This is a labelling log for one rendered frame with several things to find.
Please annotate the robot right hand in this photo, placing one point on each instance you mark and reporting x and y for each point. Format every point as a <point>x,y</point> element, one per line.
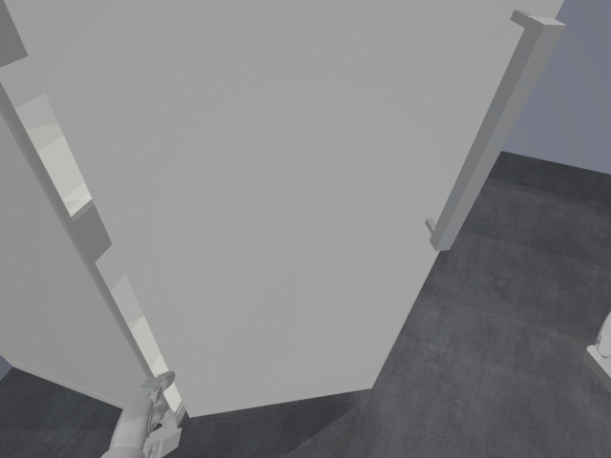
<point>598,356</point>

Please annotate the fridge door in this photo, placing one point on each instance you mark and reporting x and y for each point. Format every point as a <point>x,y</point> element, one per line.
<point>264,169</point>

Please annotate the handle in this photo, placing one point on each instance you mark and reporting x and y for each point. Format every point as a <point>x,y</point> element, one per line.
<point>533,50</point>

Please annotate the robot left hand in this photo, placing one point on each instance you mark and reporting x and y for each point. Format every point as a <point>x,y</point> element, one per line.
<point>139,418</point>

